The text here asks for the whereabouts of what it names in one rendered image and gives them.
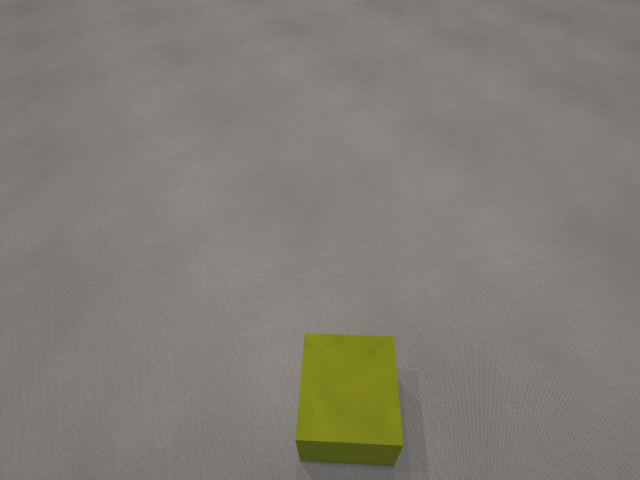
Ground carton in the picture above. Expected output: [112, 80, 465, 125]
[295, 333, 403, 466]

